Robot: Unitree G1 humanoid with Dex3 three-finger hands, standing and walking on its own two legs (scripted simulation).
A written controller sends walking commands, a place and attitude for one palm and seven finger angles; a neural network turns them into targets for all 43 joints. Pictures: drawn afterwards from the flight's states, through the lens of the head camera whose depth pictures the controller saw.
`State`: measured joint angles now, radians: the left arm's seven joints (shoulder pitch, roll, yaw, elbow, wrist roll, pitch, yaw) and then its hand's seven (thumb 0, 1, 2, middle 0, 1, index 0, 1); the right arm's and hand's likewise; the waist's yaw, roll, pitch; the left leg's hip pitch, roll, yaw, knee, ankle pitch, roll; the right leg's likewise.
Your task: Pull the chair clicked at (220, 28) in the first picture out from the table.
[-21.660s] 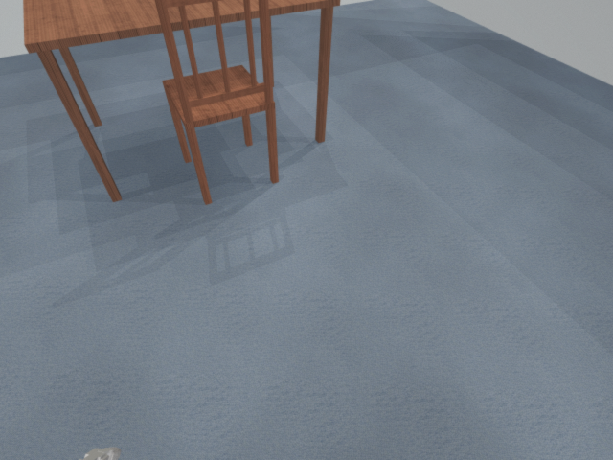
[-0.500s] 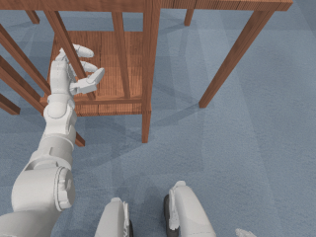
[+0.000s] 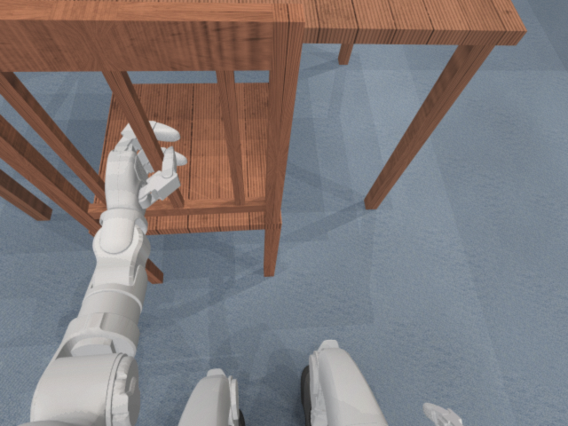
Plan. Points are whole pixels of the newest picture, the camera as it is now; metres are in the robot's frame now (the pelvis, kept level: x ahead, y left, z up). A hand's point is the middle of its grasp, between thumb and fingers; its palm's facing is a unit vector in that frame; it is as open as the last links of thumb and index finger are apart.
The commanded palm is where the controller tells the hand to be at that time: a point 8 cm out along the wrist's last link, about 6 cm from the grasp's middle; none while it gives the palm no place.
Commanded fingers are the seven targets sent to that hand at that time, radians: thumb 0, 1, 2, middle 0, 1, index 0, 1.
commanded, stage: hook a spindle and tug to test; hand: left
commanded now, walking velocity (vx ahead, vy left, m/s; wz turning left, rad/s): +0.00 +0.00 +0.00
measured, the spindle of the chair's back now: (154, 154) +0.49 +0.15 +0.02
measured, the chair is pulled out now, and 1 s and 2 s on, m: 0.02 0.10 0.21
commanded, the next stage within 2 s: step backward, pulling the chair out in 0.22 s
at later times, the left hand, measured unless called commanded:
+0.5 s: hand (173, 183) +0.44 +0.12 +0.03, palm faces +0.04 -0.99 -0.13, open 5.0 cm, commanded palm +0.41 +0.18 +0.03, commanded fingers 0.00 0.90 0.90 -0.50 -1.45 -0.50 -1.45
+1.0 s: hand (184, 222) +0.38 +0.11 +0.03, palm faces -0.07 -0.99 -0.14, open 4.9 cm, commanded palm +0.37 +0.16 +0.04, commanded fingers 0.00 0.90 0.90 -0.50 -1.45 -0.50 -1.45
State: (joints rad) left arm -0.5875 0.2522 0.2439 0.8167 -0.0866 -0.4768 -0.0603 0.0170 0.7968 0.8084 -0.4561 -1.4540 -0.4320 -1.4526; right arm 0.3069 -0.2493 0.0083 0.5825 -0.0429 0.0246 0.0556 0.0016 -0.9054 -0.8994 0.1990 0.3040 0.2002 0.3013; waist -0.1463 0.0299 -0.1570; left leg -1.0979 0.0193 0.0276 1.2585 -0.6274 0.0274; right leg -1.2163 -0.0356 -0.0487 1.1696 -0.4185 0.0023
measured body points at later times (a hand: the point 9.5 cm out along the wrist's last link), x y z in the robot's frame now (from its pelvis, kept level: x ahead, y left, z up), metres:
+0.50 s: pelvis +0.01 +0.00 +0.06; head +0.15 -0.01 +0.49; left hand +0.43 +0.18 +0.04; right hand +0.09 -0.25 -0.07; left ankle -0.03 +0.10 -0.63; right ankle +0.06 -0.13 -0.63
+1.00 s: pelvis -0.02 +0.00 +0.09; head +0.09 +0.00 +0.53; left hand +0.38 +0.16 +0.05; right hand +0.02 -0.26 -0.04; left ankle -0.03 +0.10 -0.63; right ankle +0.06 -0.13 -0.63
